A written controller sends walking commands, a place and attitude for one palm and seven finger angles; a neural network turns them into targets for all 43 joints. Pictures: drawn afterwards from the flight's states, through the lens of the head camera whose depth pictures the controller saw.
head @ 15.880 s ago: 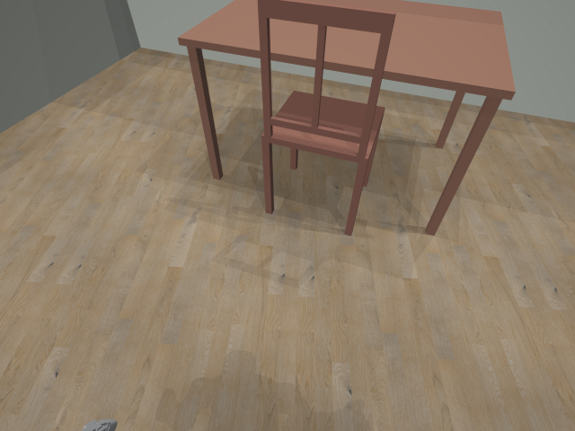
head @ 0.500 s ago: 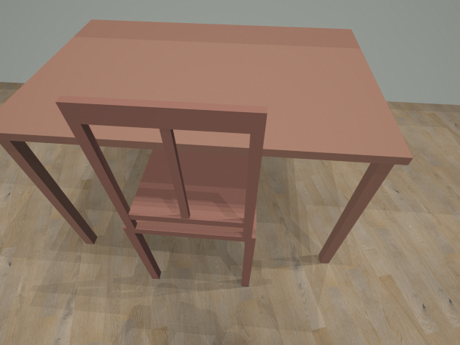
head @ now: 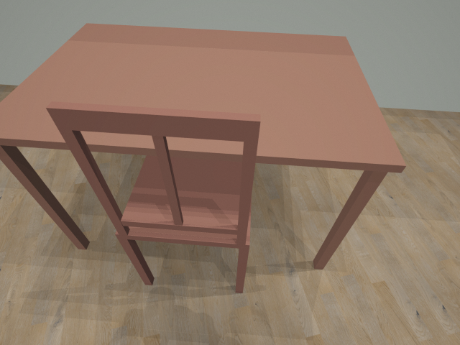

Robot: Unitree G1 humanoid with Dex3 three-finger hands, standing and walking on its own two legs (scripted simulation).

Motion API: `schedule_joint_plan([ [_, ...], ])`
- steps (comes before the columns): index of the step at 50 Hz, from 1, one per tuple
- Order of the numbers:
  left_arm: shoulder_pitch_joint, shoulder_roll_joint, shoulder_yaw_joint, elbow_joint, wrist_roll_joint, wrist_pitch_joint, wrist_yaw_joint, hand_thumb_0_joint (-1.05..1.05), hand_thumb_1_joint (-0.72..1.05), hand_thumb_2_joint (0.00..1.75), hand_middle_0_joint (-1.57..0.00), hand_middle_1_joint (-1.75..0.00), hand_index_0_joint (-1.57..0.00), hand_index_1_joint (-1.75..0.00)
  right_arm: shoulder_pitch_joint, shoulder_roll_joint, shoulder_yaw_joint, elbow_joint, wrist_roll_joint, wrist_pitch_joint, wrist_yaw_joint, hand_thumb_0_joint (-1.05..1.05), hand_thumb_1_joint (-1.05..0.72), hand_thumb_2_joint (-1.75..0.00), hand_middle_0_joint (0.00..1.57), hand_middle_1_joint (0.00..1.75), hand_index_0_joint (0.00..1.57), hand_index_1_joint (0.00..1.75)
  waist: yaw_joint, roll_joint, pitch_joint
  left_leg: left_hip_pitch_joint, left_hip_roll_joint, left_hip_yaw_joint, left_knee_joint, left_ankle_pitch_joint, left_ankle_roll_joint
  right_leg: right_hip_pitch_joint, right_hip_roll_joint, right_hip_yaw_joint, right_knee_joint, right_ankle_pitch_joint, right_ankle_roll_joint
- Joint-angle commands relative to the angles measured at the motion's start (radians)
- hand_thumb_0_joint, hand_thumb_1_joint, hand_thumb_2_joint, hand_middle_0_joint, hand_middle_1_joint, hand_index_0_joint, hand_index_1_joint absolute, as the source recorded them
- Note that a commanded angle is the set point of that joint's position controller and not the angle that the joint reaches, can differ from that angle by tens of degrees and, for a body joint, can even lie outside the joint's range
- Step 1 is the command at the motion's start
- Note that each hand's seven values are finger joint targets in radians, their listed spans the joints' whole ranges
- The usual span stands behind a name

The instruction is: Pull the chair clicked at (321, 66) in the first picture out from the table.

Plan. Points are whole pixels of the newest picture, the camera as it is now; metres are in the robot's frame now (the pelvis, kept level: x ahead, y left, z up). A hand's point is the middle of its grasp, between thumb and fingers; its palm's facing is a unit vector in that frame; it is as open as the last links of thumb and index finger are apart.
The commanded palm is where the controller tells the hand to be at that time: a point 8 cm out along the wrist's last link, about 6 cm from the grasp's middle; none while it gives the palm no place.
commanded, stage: look again from close up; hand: left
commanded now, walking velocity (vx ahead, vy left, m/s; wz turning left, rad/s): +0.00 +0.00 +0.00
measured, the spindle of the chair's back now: (170, 186) +0.48 +0.18 -0.07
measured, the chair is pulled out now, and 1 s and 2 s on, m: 0.00 0.00 0.00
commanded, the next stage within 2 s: raise the hand toward the chair's back in 0.28 s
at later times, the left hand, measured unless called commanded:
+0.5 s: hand out of the picture +0.10 +0.19 -0.10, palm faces +0.23 -0.95 -0.22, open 7.3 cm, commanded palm +0.10 +0.22 -0.07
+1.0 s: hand out of the picture +0.14 +0.17 -0.06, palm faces -0.02 -1.00 -0.06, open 10.9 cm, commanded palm +0.12 +0.23 -0.06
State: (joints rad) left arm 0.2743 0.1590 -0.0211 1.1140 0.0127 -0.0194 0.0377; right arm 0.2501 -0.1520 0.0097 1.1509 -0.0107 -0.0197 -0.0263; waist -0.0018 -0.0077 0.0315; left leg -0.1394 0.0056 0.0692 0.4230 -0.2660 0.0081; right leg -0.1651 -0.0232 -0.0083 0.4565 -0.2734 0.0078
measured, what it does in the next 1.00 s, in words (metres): lowers itself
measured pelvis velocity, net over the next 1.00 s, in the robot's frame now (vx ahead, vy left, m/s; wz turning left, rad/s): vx -0.06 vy -0.03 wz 0.06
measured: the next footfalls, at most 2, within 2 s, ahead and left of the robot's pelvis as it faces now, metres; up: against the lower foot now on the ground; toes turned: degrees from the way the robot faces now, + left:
none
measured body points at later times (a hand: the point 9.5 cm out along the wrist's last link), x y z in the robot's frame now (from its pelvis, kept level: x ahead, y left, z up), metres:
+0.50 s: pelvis -0.01 -0.01 -0.01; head +0.00 -0.01 +0.44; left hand +0.09 +0.24 -0.08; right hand +0.05 -0.24 -0.15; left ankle -0.02 +0.11 -0.74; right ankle -0.02 -0.12 -0.74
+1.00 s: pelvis -0.06 -0.03 -0.11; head +0.01 -0.01 +0.33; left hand +0.13 +0.22 -0.06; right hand +0.18 -0.23 -0.18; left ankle -0.02 +0.11 -0.74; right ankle -0.02 -0.12 -0.74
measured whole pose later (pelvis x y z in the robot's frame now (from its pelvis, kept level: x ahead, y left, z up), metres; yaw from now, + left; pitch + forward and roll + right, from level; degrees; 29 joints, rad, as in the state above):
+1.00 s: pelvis -0.06 -0.03 -0.11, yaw +4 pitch +15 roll -2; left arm 0.37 0.24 0.15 0.02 -0.27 -0.48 -0.36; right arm 0.15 -0.22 0.00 0.54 0.02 -0.24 -0.05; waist 0.04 0.02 -0.13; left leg -0.99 0.04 -0.07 1.28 -0.54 -0.03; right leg -0.94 -0.01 -0.13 1.24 -0.55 -0.05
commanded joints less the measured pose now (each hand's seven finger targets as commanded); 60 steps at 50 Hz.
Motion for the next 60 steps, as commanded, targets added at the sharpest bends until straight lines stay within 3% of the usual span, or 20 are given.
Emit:
schedule_joint_plan([
  [1,0.073,0.105,0.025,-0.03,-0.003,-0.015,0.004,0.0,0.9,0.9,-0.2,-0.3,-0.2,-0.3,0.054,-0.093,-0.011,-0.03,0.005,-0.019,-0.004,0.0,-0.9,-0.9,0.2,0.3,0.2,0.3,0.007,0.002,0.017,-0.014,0.093,-0.082,-0.074,0.198,0.02,-0.018,-0.084,0.065,-0.067,0.244,-0.033],
  [18,0.081,0.1,0.026,-0.027,-0.003,-0.016,0.005,0.0,0.9,0.9,-0.2,-0.3,-0.2,-0.3,0.062,-0.09,-0.012,-0.027,0.005,-0.018,-0.005,0.0,-0.9,-0.9,0.2,0.3,0.2,0.3,0.006,0.007,0.019,-0.003,0.091,-0.084,-0.079,0.202,0.016,-0.018,-0.084,0.067,-0.077,0.251,-0.035],
  [19,0.131,0.119,0.03,0.008,0.013,-0.03,0.043,0.0,0.9,0.9,-0.2,-0.3,-0.2,-0.3,-0.008,-0.128,-0.021,-0.096,0.01,-0.022,0.001,0.0,-0.9,-0.9,0.2,0.3,0.2,0.3,0.024,-0.029,0.04,-0.083,0.115,-0.053,0.139,0.367,-0.011,-0.03,-0.135,0.098,-0.051,0.634,-0.018],
  [20,-0.583,0.318,0.133,-1.534,-0.204,-0.243,0.021,0.0,0.88,0.89,-0.2,-0.3,-0.2,-0.3,0.028,-0.287,-0.041,-0.434,0.058,-0.167,-0.043,0.0,-0.9,-0.9,0.2,0.3,0.2,0.3,-0.082,0.156,-0.461,0.188,0.007,-0.07,0.012,0.457,0.012,0.079,-0.035,0.005,0.037,0.53,-0.034],
  [21,-0.407,0.388,0.217,-1.476,-0.16,-0.225,0.077,0.0,0.85,0.88,-0.2,-0.29,-0.2,-0.29,-0.077,-0.184,-0.013,-0.391,0.057,-0.246,-0.082,0.0,-0.9,-0.9,0.2,0.3,0.2,0.3,-0.029,0.208,-0.393,0.216,0.04,-0.019,0.031,0.418,0.02,-0.016,0.008,0.001,0.055,0.277,-0.033],
  [22,0.071,0.046,0.01,-1.186,-0.138,-0.079,0.07,0.0,0.83,0.87,-0.19,-0.29,-0.19,-0.29,-0.055,-0.165,-0.029,-0.42,0.046,-0.305,-0.066,0.0,-0.9,-0.9,0.2,0.3,0.2,0.3,-0.022,0.196,-0.283,0.122,0.054,-0.059,0.0,0.48,0.011,-0.108,0.022,-0.066,0.094,0.108,-0.037],
  [23,0.108,-0.078,-0.051,-1.084,-0.183,-0.03,0.061,0.0,0.81,0.86,-0.19,-0.29,-0.19,-0.29,-0.03,-0.181,-0.036,-0.386,0.064,-0.318,-0.063,0.0,-0.9,-0.9,0.2,0.3,0.2,0.3,-0.05,0.104,-0.146,0.025,0.04,-0.082,0.041,0.41,0.006,-0.169,0.011,-0.09,0.089,0.103,-0.022],
  [24,-0.01,-0.038,-0.03,-1.161,-0.184,-0.074,0.043,0.0,0.78,0.85,-0.19,-0.28,-0.19,-0.28,-0.035,-0.217,-0.052,-0.444,0.052,-0.33,-0.058,0.0,-0.9,-0.9,0.2,0.3,0.2,0.3,-0.068,0.084,-0.044,-0.07,0.025,-0.103,0.09,0.276,0.004,-0.227,0.008,-0.102,0.079,0.109,-0.015],
  [25,-0.007,-0.001,0.011,-1.12,-0.174,-0.127,0.019,0.0,0.76,0.84,-0.19,-0.28,-0.19,-0.28,-0.028,-0.233,-0.065,-0.465,0.033,-0.337,-0.052,0.0,-0.9,-0.9,0.2,0.3,0.2,0.3,-0.084,-0.013,-0.046,-0.147,0.006,-0.099,0.142,0.163,0.006,-0.292,0.013,-0.111,0.091,0.078,-0.015],
  [26,0.072,0.002,0.053,-1.01,-0.175,-0.179,-0.013,0.0,0.74,0.83,-0.18,-0.27,-0.18,-0.27,-0.031,-0.233,-0.076,-0.497,0.026,-0.337,-0.044,0.0,-0.9,-0.9,0.2,0.3,0.2,0.3,-0.071,-0.113,-0.025,-0.239,-0.009,-0.095,0.189,0.085,0.002,-0.34,0.018,-0.121,0.119,0.021,-0.017],
  [28,0.257,-0.058,0.062,-0.868,-0.214,-0.322,-0.125,0.0,0.69,0.81,-0.18,-0.27,-0.18,-0.27,-0.075,-0.218,-0.088,-0.561,0.015,-0.344,-0.024,0.0,-0.9,-0.9,0.2,0.3,0.2,0.3,0.004,-0.277,-0.067,-0.409,-0.015,-0.077,0.297,-0.003,-0.01,-0.44,0.016,-0.103,0.224,-0.076,-0.019],
  [30,0.329,-0.005,0.14,-0.862,-0.247,-0.481,-0.256,0.0,0.64,0.79,-0.17,-0.26,-0.17,-0.26,-0.102,-0.219,-0.104,-0.624,0.016,-0.339,0.003,0.0,-0.9,-0.9,0.2,0.3,0.2,0.3,0.05,-0.262,-0.143,-0.542,-0.029,-0.056,0.392,-0.031,-0.021,-0.45,0.01,-0.063,0.327,-0.084,-0.031],
  [31,0.338,0.066,0.211,-0.822,-0.25,-0.545,-0.323,0.0,0.62,0.78,-0.17,-0.26,-0.17,-0.26,-0.11,-0.22,-0.112,-0.651,0.024,-0.332,0.022,0.0,-0.9,-0.9,0.2,0.3,0.2,0.3,0.073,-0.168,-0.172,-0.579,-0.038,-0.048,0.441,-0.017,-0.028,-0.44,-0.001,-0.028,0.376,-0.045,-0.045],
  [33,0.237,0.163,0.284,-0.864,-0.249,-0.639,-0.418,0.0,0.57,0.76,-0.17,-0.25,-0.17,-0.25,-0.135,-0.221,-0.119,-0.712,0.031,-0.318,0.034,0.0,-0.9,-0.9,0.2,0.3,0.2,0.3,0.067,-0.096,-0.227,-0.676,-0.042,-0.03,0.537,-0.049,-0.019,-0.489,-0.012,0.02,0.447,-0.074,-0.048],
  [37,0.125,0.188,0.301,-1.135,-0.312,-0.576,-0.416,0.0,0.48,0.72,-0.16,-0.23,-0.16,-0.23,-0.158,-0.212,-0.111,-0.831,0.044,-0.27,0.019,0.0,-0.9,-0.9,0.2,0.3,0.2,0.3,0.07,0.044,-0.34,-0.704,-0.043,-0.026,0.599,-0.118,0.002,-0.518,-0.007,0.08,0.466,-0.219,-0.04],
  [41,-0.032,0.19,0.243,-1.428,-0.303,-0.589,-0.357,0.0,0.39,0.68,-0.15,-0.22,-0.15,-0.22,-0.096,-0.203,-0.096,-0.818,0.033,-0.258,-0.01,0.0,-0.9,-0.9,0.2,0.3,0.2,0.3,-0.02,0.073,-0.403,-0.664,-0.01,-0.063,0.667,-0.066,0.022,-0.592,0.02,0.061,0.511,-0.123,-0.033],
  [46,-0.072,0.157,0.151,-1.332,-0.291,-0.55,-0.402,0.0,0.27,0.63,-0.14,-0.2,-0.14,-0.2,-0.078,-0.219,-0.071,-0.752,0.037,-0.28,-0.041,0.0,-0.9,-0.9,0.2,0.3,0.2,0.3,-0.079,0.066,-0.326,-0.717,0.002,-0.099,0.705,-0.133,0.027,-0.699,0.035,0.038,0.507,-0.211,-0.032],
  [53,0.059,0.234,0.308,-1.276,-0.329,-0.369,-0.408,0.0,0.11,0.56,-0.12,-0.18,-0.12,-0.18,-0.108,-0.198,-0.07,-0.769,0.054,-0.26,-0.052,0.0,-0.9,-0.9,0.2,0.3,0.2,0.3,0.013,0.003,-0.452,-0.711,-0.008,-0.092,0.639,-0.085,0.023,-0.531,0.016,0.036,0.466,-0.205,-0.022],
  [56,0.086,0.224,0.33,-1.266,-0.333,-0.368,-0.366,0.0,0.04,0.53,-0.11,-0.16,-0.11,-0.16,-0.118,-0.182,-0.07,-0.765,0.047,-0.252,-0.049,0.0,-0.9,-0.9,0.2,0.3,0.2,0.3,0.026,-0.02,-0.429,-0.718,-0.007,-0.095,0.623,-0.062,0.018,-0.521,0.021,0.015,0.479,-0.179,-0.022],
  [60,0.084,0.184,0.278,-1.26,-0.31,-0.421,-0.341,0.0,-0.06,0.49,-0.1,-0.15,-0.1,-0.15,-0.097,-0.188,-0.073,-0.754,0.046,-0.258,-0.042,0.0,-0.9,-0.9,0.2,0.3,0.2,0.3,-0.002,-0.009,-0.363,-0.706,-0.005,-0.096,0.602,-0.099,0.016,-0.595,0.021,-0.008,0.479,-0.207,-0.021],
])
